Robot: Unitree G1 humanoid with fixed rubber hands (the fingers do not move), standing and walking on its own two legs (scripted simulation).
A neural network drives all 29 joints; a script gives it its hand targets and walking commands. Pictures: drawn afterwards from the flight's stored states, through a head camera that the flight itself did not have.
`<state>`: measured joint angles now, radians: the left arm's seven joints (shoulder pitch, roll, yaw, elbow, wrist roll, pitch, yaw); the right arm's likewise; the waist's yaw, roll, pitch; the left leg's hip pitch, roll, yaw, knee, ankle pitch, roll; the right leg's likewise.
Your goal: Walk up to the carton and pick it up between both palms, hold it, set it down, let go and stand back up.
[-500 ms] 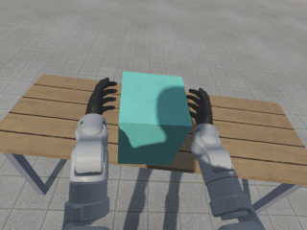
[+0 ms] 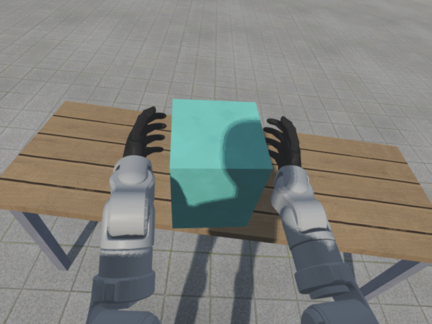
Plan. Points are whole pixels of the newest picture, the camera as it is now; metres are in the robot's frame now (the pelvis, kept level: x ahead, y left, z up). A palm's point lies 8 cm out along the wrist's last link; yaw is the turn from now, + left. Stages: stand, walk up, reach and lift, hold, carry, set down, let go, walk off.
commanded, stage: hold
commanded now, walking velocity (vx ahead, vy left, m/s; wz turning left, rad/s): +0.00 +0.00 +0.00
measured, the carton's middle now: (212, 167) +0.43 -0.01 +0.06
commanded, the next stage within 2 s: none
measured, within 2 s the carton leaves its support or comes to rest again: neither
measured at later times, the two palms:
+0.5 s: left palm (139, 163) +0.34 +0.12 +0.16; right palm (290, 171) +0.34 -0.13 +0.14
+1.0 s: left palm (142, 149) +0.36 +0.12 +0.17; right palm (291, 161) +0.36 -0.14 +0.15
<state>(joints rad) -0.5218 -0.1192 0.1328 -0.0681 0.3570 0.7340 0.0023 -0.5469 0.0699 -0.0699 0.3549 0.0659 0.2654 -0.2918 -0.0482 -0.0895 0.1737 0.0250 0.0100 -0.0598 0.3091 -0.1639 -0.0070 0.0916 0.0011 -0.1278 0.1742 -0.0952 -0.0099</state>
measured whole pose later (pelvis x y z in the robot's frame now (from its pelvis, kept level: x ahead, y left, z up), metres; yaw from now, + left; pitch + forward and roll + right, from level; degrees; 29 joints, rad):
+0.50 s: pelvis +0.00 +0.00 +0.00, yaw +0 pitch -11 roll -1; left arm -0.41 -0.11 0.09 -0.17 0.34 0.73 0.00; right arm -0.45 0.05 0.01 0.24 0.12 0.26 -0.33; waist -0.05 -0.08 0.19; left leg 0.05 0.01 -0.05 0.30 -0.17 -0.01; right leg 0.12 0.00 -0.13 0.16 -0.10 -0.01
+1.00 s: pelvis +0.01 +0.00 +0.00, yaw +0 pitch -11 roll -1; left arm -0.51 -0.14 0.16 -0.16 0.40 0.78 -0.03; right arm -0.53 0.07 0.00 0.29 0.13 0.29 -0.36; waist -0.08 -0.10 0.19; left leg 0.07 0.02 -0.05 0.27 -0.15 -0.01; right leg 0.14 0.01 -0.12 0.13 -0.09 -0.01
